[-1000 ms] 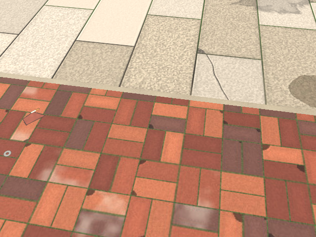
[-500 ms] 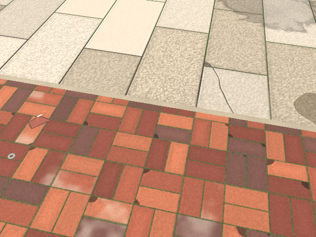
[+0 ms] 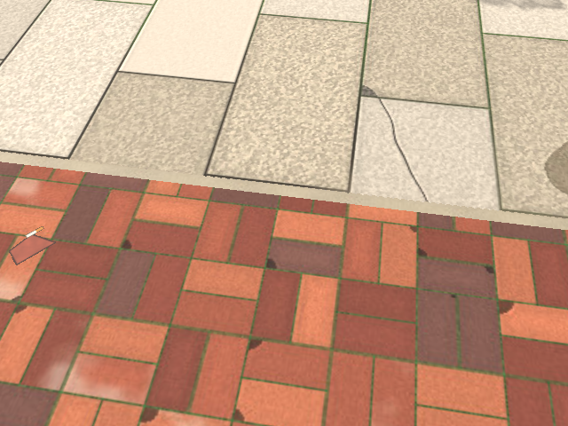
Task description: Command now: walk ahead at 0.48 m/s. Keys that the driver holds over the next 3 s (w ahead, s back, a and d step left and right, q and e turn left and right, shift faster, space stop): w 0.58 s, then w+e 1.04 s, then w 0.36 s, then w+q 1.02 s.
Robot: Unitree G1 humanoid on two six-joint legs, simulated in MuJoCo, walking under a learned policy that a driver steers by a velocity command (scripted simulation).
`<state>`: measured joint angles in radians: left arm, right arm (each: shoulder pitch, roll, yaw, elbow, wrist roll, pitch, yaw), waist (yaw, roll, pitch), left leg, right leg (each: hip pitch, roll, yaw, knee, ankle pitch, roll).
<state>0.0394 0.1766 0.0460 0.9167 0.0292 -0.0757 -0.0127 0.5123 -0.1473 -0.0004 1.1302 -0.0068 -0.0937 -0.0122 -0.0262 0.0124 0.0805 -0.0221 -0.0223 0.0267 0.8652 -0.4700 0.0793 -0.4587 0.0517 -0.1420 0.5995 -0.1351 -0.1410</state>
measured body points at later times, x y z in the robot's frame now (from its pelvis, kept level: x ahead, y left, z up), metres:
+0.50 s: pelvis +0.27 +0.01 +0.02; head +0.31 +0.02 +0.46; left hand +0.15 +0.23 -0.13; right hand +0.47 -0.19 -0.10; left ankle +0.42 +0.10 -0.70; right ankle +0.11 -0.06 -0.71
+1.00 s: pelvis +0.53 +0.03 +0.02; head +0.56 +0.02 +0.47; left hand +0.72 +0.21 -0.11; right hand +0.42 -0.18 -0.12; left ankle +0.42 +0.10 -0.71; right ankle +0.67 -0.10 -0.67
